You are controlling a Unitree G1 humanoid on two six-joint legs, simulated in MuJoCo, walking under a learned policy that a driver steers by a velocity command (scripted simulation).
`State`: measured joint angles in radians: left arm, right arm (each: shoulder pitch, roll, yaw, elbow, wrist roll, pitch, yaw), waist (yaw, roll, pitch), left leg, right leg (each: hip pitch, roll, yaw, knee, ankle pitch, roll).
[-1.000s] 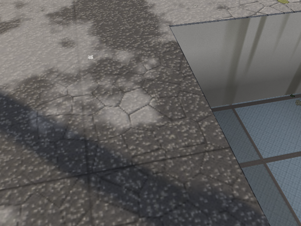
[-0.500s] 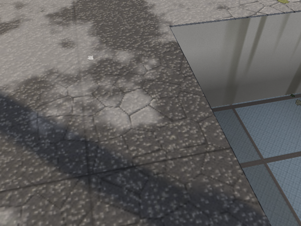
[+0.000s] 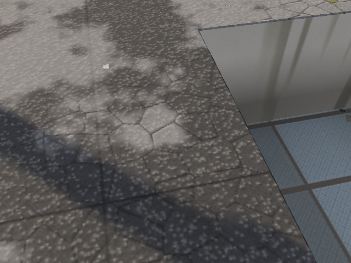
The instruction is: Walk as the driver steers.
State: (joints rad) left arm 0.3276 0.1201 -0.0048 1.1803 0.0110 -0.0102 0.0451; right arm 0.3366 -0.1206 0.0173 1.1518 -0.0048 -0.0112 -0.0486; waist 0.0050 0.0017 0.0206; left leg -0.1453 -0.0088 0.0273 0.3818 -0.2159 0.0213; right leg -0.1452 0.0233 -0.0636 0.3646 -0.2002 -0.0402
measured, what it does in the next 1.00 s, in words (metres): walks ahead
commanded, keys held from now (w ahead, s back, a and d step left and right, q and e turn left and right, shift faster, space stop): no key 0.58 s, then w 0.42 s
